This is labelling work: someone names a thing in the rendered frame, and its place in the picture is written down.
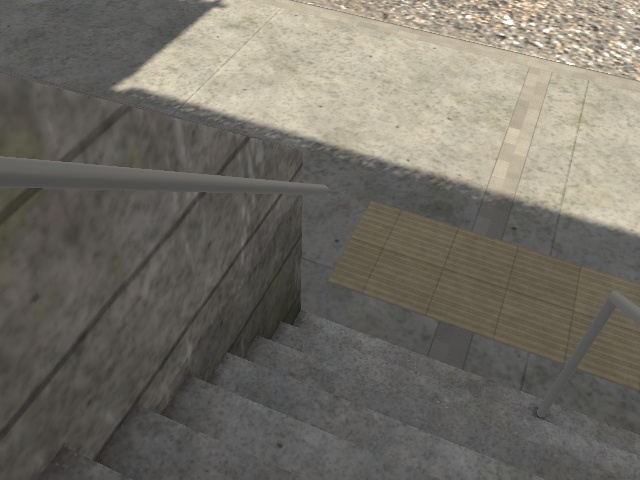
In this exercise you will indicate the stairs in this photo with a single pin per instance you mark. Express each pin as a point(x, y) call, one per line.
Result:
point(321, 401)

